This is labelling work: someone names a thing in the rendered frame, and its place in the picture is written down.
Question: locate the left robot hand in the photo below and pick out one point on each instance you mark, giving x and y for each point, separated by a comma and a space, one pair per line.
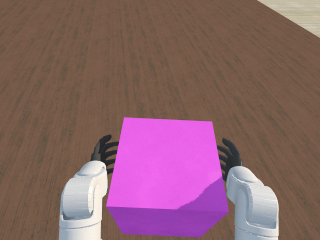
99, 153

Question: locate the carton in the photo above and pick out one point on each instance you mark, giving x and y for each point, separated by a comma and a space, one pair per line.
167, 178

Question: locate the right robot forearm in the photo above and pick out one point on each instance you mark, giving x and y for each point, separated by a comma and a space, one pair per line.
256, 206

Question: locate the left robot forearm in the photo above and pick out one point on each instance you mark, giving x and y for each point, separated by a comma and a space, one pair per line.
81, 203

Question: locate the right robot hand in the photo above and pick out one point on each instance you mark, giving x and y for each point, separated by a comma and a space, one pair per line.
233, 158

